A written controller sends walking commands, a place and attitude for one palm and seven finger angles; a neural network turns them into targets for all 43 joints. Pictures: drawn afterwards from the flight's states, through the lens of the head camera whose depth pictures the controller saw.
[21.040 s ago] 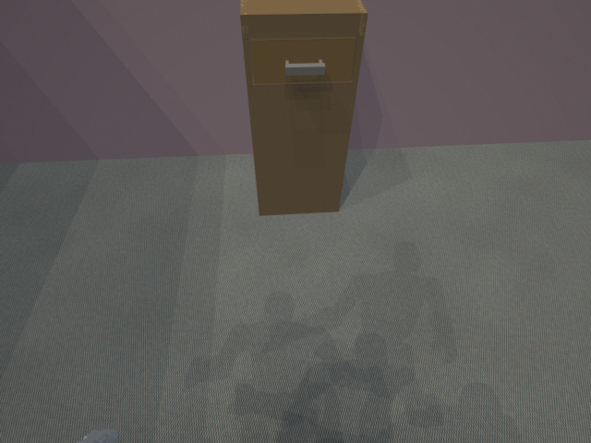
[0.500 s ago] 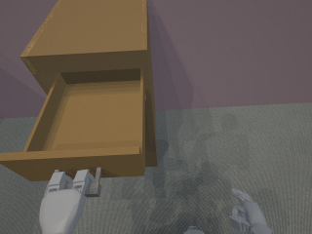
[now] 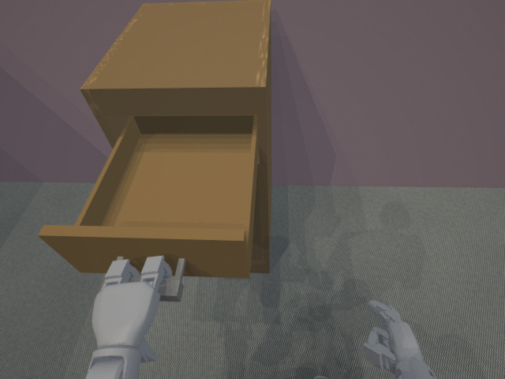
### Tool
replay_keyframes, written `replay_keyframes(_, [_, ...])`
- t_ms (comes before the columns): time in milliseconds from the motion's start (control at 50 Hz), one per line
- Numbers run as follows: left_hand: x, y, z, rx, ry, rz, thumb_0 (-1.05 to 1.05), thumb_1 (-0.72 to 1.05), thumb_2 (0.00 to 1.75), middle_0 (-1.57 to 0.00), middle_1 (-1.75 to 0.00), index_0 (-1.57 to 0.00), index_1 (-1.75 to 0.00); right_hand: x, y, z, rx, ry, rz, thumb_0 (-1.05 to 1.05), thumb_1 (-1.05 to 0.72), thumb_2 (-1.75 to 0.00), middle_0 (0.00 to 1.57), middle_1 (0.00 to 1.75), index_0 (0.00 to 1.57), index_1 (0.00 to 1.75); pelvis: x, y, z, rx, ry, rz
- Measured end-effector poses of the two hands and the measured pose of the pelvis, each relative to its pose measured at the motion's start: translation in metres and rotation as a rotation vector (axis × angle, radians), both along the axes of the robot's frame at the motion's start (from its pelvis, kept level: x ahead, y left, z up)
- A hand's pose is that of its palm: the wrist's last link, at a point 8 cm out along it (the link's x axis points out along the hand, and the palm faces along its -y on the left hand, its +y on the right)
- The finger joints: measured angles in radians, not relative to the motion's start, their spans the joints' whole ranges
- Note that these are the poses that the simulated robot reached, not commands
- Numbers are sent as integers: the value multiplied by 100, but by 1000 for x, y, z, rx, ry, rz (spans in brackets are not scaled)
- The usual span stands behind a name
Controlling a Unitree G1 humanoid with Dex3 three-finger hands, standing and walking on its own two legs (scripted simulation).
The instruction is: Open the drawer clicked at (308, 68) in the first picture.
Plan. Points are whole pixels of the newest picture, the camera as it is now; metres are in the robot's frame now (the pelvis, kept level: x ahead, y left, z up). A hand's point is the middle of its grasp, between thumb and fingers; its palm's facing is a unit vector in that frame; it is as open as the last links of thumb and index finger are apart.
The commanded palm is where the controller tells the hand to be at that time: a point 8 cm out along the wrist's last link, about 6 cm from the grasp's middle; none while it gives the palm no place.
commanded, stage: lift the hand off the handle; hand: left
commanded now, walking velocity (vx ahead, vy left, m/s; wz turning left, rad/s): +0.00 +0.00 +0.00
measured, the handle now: (146, 276) +0.27 +0.22 +0.00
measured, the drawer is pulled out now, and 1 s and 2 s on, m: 0.30 0.30 0.30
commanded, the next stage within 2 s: draw the hand back to the body in 1.64 s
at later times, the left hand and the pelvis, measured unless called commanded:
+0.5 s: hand (147, 305) +0.23 +0.20 -0.01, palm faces +0.00 -0.08 -1.00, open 13.4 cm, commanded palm +0.20 +0.21 +0.06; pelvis -0.01 +0.00 +0.01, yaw +0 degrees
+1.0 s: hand (132, 286) +0.23 +0.20 +0.06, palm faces +0.05 -0.11 -0.99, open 13.3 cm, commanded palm +0.20 +0.21 +0.13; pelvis +0.00 +0.00 +0.03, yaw +0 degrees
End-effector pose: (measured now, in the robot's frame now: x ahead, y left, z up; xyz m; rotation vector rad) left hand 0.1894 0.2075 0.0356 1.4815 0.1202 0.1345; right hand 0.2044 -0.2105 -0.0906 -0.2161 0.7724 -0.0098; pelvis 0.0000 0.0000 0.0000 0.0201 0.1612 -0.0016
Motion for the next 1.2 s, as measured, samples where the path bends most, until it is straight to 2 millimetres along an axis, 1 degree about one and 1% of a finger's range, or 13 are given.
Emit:
replay_keyframes(80, [1, 2, -1, 0, -3, 16, 0, -42, 33, -32, -120, -32, -121, -5, -4, -2, -10, 16, -9, 1, -91, -90, 20, 29, 21, 30, -1, 0, 0, 0, 1, 3])
replay_keyframes(160, [5, -2, -1, -7, -3, 5, 0, -46, 31, -32, -120, -32, -120, -11, -8, -5, -18, 33, -21, 1, -91, -90, 20, 29, 21, 30, -3, 1, 0, 1, 2, 3])
replay_keyframes(240, [10, -5, -2, 0, -4, -14, 0, -48, 31, -32, -120, -32, -120, -17, -10, -8, -23, 50, -34, 1, -91, -90, 20, 29, 21, 30, -4, 1, 0, 2, 3, 2])
replay_keyframes(380, [14, -4, 0, 10, -13, -16, 0, -48, 30, -32, -120, -36, -125, -26, -11, -11, -17, 72, -53, 1, -91, -90, 20, 29, 21, 30, -5, 1, 2, 3, 1, 2])
replay_keyframes(500, [15, -3, 5, 7, 15, -22, 0, -49, 30, -32, -120, -39, -125, -28, -11, -7, -15, 70, -66, 1, -91, -90, 20, 29, 21, 30, -6, 1, 6, 4, -18, 0])
replay_keyframes(640, [14, 0, 31, -5, -36, -9, 0, -49, 30, -33, -120, -40, -123, -21, -9, 3, -5, 39, -59, 1, -91, -90, 20, 29, 21, 30, -4, 1, 13, 2, -49, 0])
replay_keyframes(740, [15, 1, 39, -7, -7, -8, 0, -49, 30, -32, -120, -42, -124, -12, -5, 12, -1, 26, -44, 1, -91, -90, 20, 29, 21, 30, -3, 2, 19, 3, -73, 1])
replay_keyframes(860, [16, 1, 54, -27, -14, -18, 0, -49, 30, -33, -120, -42, -123, 0, 1, 22, 6, -6, -17, 1, -91, -90, 20, 29, 21, 30, 0, 2, 24, 1, -97, 5])
replay_keyframes(1080, [16, 1, 86, -28, -45, -33, 0, -49, 30, -36, -122, -41, -123, 15, 16, 30, 39, -11, 31, 1, -91, -90, 20, 29, 21, 30, 7, 3, 32, -3, -131, 6])
replay_keyframes(1200, [26, 4, 115, -22, -112, -27, 0, -49, 30, -35, -121, -36, -122, 20, 22, 34, 56, -5, 48, 1, -91, -90, 20, 29, 21, 30, 11, 4, 37, -5, -149, 4])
